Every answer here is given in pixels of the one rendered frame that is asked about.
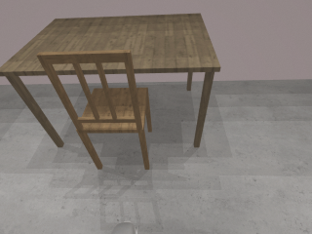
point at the table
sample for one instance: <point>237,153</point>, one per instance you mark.
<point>174,43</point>

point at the chair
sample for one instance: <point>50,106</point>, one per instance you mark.
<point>109,110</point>

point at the robot left thigh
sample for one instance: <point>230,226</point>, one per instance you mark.
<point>125,228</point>

